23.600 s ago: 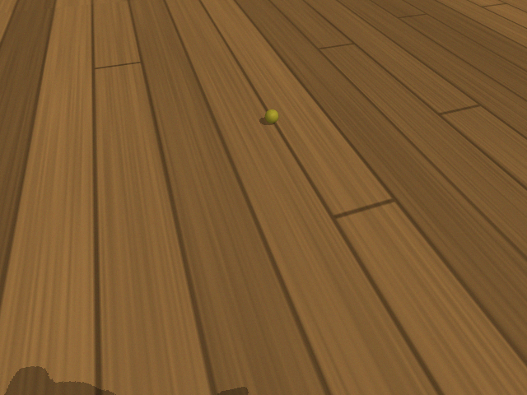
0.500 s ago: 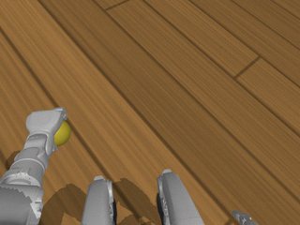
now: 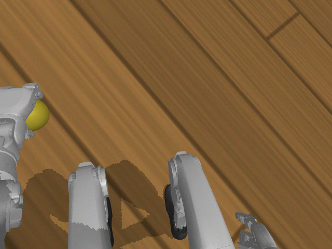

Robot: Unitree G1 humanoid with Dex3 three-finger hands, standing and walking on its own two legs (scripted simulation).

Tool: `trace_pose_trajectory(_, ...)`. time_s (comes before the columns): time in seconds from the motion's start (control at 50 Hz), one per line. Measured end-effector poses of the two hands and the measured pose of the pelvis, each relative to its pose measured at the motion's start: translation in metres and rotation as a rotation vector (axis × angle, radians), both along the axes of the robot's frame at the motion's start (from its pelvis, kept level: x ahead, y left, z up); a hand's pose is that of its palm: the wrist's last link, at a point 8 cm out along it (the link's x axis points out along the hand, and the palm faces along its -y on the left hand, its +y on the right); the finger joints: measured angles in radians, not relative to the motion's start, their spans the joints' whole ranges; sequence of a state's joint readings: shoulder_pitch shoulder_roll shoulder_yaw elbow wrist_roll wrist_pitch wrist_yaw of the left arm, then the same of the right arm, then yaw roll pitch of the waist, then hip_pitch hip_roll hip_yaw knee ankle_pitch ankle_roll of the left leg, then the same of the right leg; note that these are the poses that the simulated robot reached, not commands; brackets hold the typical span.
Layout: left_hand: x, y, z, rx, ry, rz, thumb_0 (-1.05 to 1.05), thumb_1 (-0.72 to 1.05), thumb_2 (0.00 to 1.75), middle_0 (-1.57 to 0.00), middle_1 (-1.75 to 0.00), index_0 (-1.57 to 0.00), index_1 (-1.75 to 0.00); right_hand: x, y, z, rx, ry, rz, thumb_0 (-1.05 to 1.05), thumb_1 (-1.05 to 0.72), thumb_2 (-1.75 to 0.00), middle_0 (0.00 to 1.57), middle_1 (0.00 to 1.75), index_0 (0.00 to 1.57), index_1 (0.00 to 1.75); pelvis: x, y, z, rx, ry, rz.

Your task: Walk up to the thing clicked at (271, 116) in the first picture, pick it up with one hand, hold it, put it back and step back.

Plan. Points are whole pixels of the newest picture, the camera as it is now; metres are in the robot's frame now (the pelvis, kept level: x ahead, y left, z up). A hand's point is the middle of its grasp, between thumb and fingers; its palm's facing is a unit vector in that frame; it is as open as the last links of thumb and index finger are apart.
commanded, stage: crouch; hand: left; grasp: from above
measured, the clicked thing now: (30, 114) +0.45 +0.29 -0.18
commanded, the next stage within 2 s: lower in 0.72 s
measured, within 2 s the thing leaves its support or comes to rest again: neither
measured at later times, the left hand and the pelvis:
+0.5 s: hand (34, 121) +0.44 +0.30 -0.24, palm faces -0.45 -0.05 -0.89, open 11.2 cm; pelvis -0.01 +0.00 -0.08, yaw -2 degrees
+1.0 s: hand (39, 123) +0.45 +0.30 -0.28, palm faces -0.47 -0.06 -0.88, open 11.1 cm; pelvis -0.02 +0.00 -0.11, yaw -4 degrees
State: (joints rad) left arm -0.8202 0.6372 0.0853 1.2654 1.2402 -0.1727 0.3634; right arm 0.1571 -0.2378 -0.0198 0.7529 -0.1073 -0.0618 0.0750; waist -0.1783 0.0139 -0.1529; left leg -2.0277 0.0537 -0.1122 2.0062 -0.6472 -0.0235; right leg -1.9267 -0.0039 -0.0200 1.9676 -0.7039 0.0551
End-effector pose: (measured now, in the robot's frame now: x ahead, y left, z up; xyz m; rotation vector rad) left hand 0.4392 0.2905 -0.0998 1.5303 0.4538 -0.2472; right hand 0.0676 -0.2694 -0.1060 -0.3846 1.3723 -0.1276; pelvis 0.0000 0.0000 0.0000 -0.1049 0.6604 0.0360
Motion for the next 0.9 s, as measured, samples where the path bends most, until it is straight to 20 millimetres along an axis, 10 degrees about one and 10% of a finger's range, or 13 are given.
trace_pose_trajectory(0.9, 0.017, 0.01, -0.111, -0.006, 0.025, 0.002, 0.0, -0.12, 0.62, -0.56, -0.85, -0.5, -0.79, -0.047, -0.002, -0.093, 0.005, 0.109, 0.004, 0.0, -0.91, -0.9, 0.2, 0.3, 0.21, 0.3, -0.016, -0.001, -0.106, -0.025, -0.071, -0.04)
